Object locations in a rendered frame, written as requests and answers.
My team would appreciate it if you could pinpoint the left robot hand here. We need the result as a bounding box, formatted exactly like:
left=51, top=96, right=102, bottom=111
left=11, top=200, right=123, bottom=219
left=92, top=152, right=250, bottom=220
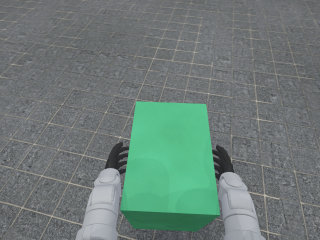
left=105, top=142, right=130, bottom=175

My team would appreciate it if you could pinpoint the carton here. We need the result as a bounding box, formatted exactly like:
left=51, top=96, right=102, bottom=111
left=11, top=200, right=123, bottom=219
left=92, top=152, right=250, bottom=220
left=120, top=101, right=220, bottom=232

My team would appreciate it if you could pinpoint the robot left forearm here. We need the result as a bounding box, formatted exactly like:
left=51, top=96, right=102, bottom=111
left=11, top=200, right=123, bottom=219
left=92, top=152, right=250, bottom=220
left=75, top=168, right=122, bottom=240

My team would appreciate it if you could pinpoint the right robot hand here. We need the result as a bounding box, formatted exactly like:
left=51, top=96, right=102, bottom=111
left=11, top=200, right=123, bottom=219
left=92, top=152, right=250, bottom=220
left=212, top=145, right=235, bottom=180

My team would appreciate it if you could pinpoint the robot right forearm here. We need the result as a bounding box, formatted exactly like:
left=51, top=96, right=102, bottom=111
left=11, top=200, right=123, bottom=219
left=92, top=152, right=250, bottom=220
left=218, top=172, right=266, bottom=240

